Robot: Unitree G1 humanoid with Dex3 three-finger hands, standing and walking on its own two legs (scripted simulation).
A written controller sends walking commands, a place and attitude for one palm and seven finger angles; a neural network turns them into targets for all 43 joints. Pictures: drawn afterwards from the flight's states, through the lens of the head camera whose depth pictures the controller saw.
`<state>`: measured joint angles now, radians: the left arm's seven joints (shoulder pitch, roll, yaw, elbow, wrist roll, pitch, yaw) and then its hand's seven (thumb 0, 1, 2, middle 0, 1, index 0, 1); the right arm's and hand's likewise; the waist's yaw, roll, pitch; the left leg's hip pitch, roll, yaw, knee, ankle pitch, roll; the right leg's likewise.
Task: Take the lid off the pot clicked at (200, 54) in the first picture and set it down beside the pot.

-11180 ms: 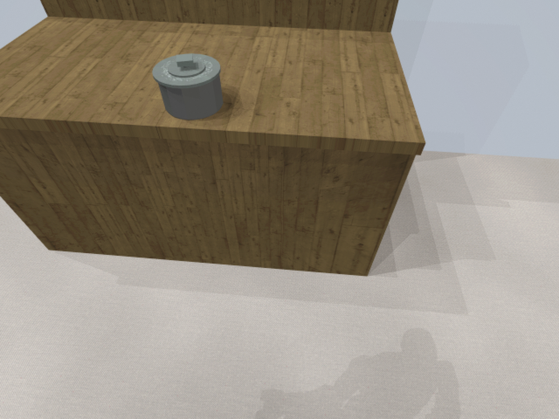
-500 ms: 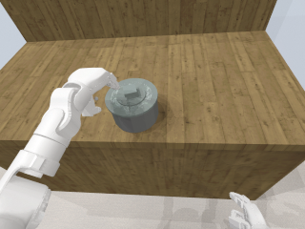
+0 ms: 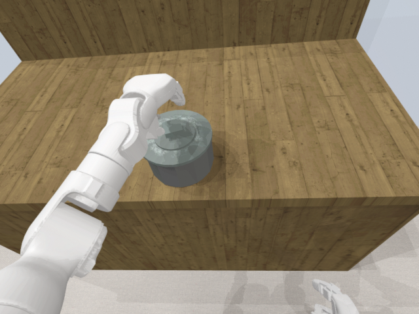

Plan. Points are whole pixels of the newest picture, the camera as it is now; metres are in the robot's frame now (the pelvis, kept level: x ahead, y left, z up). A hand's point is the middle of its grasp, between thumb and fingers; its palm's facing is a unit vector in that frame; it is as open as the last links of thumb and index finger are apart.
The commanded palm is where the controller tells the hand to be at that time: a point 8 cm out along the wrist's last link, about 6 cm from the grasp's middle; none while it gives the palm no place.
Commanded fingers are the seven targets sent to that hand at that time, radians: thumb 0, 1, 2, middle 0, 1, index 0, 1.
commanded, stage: move the open hand above the knob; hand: left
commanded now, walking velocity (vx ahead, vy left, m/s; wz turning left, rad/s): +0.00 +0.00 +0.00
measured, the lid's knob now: (172, 128) +0.49 +0.10 +0.08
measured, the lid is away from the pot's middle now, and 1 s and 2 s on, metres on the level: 0.00 0.00 0.00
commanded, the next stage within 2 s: lower the open fingers around the knob in 0.72 s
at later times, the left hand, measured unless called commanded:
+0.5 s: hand (156, 115) +0.45 +0.11 +0.15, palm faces -0.24 -0.04 -0.97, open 10.0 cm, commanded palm +0.44 +0.11 +0.21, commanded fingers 0.00 -0.27 1.37 -0.83 -0.08 -0.83 -0.08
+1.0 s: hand (157, 119) +0.45 +0.11 +0.14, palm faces -0.30 -0.05 -0.95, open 10.0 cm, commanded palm +0.44 +0.11 +0.19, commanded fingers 0.00 -0.27 1.37 -0.83 -0.08 -0.83 -0.08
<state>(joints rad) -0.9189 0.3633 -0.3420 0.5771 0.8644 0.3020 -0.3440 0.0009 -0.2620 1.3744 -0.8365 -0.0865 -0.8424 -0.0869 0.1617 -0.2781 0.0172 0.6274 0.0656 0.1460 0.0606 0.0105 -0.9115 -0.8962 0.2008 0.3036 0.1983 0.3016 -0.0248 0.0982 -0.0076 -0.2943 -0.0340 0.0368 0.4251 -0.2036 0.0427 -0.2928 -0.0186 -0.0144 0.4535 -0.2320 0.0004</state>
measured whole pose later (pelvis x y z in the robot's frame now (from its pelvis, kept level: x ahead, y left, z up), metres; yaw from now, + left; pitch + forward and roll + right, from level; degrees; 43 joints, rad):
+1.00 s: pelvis +0.01 +0.00 +0.00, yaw +1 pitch +4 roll +0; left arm -0.95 0.34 -0.36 0.66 0.86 0.32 -0.37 0.00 -0.26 1.37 -0.84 -0.09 -0.84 -0.09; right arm 0.17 -0.28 0.02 0.63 0.07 0.15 0.04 0.01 -0.91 -0.90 0.20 0.30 0.20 0.30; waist -0.03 0.09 -0.01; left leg -0.28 -0.04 0.02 0.42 -0.21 0.04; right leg -0.27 -0.02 -0.02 0.44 -0.24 0.00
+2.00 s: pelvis +0.02 +0.00 +0.00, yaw +0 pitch +7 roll +0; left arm -0.94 0.30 -0.33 0.81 0.87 0.27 -0.25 0.00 -0.16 1.21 -0.68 -0.43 -0.69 -0.43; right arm 0.22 -0.28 0.00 0.67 0.06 0.16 0.03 0.01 -0.91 -0.90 0.20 0.30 0.20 0.30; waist -0.06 0.08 -0.03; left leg -0.33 -0.03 0.04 0.44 -0.23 0.05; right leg -0.31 -0.01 -0.01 0.44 -0.24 0.00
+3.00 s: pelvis +0.01 +0.00 +0.00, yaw -1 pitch +6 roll +0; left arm -0.91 0.30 -0.32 0.77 0.87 0.26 -0.26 0.02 0.23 0.71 -0.66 -0.93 -0.69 -0.92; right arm 0.20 -0.28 0.00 0.66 0.07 0.17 0.03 0.01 -0.91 -0.90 0.20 0.30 0.20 0.30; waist -0.05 0.08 -0.03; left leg -0.31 -0.03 0.04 0.43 -0.23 0.05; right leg -0.30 -0.01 -0.01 0.43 -0.24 0.00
